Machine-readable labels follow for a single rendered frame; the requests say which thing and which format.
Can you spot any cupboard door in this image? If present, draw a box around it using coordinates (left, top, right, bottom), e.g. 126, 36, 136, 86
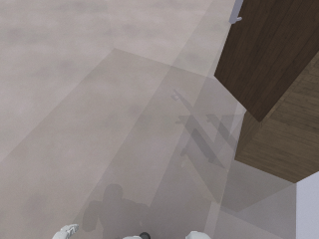
214, 0, 319, 122

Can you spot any robot left hand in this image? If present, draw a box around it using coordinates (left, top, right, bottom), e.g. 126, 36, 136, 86
52, 224, 79, 239

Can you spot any handle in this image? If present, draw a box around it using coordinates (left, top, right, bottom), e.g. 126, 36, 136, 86
228, 0, 243, 24

